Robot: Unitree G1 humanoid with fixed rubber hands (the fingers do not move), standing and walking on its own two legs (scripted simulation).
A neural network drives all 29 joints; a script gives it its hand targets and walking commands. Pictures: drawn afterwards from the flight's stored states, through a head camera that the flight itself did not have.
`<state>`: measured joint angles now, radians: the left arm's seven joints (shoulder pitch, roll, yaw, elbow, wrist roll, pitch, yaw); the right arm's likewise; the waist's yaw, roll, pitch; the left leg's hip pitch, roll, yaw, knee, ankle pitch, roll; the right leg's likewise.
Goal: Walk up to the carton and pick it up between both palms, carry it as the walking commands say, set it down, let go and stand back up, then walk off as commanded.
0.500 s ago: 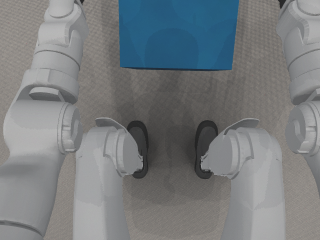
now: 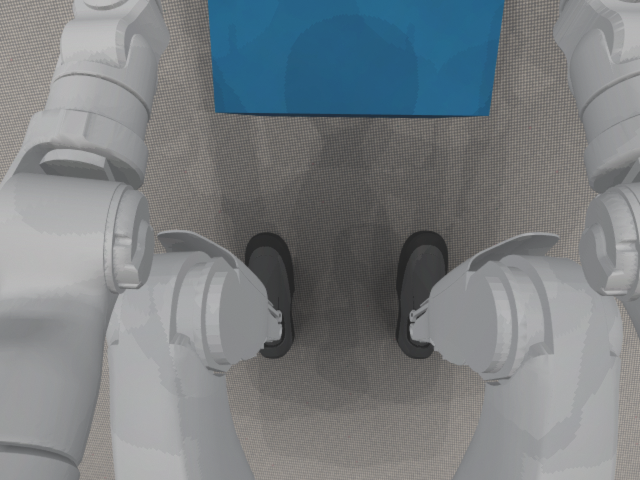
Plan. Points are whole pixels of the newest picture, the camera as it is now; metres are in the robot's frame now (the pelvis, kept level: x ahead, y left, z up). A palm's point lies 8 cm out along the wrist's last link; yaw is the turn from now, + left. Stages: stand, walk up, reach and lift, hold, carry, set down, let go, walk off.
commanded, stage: reach and lift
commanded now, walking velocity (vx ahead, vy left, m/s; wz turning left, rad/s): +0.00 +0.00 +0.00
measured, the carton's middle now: out of the picture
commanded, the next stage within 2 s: none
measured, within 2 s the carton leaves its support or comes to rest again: leaves its support in 1.38 s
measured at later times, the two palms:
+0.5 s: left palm out of the picture +0.55 +0.16 -0.17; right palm out of the picture +0.55 -0.16 -0.17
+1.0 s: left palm out of the picture +0.56 +0.16 -0.17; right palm out of the picture +0.55 -0.17 -0.17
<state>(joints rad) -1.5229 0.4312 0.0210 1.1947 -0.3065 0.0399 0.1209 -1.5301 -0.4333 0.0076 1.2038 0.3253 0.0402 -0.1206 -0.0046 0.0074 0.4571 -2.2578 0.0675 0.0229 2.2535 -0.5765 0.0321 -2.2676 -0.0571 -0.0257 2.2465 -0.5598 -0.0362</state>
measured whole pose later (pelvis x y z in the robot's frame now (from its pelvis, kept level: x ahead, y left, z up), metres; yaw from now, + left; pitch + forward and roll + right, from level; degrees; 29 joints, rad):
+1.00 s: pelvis -0.01 +0.00 +0.00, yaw +0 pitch +33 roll +0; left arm -1.59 0.36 0.07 1.23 -0.22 0.07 0.10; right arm -1.61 -0.37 -0.04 1.25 0.24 0.07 -0.10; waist 0.00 0.01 0.47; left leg -2.26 0.03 0.01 2.24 -0.56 0.01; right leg -2.27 -0.03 -0.01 2.22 -0.53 -0.02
